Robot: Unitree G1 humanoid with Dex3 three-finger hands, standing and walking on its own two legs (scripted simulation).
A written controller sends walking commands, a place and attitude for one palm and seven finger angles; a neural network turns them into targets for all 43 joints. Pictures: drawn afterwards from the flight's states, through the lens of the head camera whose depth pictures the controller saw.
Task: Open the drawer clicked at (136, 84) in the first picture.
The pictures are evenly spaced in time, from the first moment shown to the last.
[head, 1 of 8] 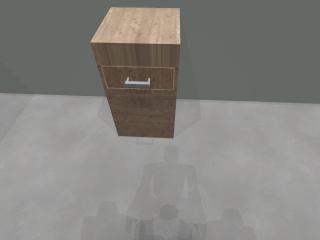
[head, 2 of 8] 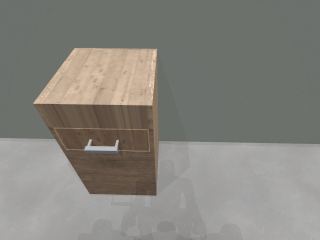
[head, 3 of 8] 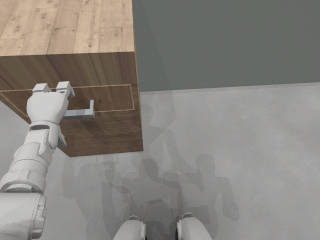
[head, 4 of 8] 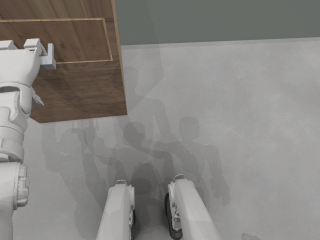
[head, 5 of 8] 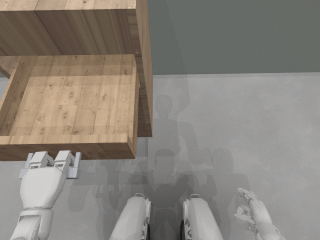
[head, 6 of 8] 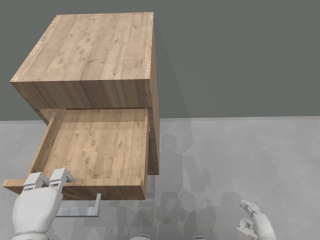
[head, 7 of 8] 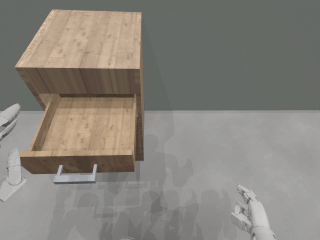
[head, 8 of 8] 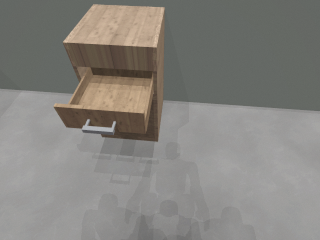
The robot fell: no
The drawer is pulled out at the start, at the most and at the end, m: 0.00 0.30 0.28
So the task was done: yes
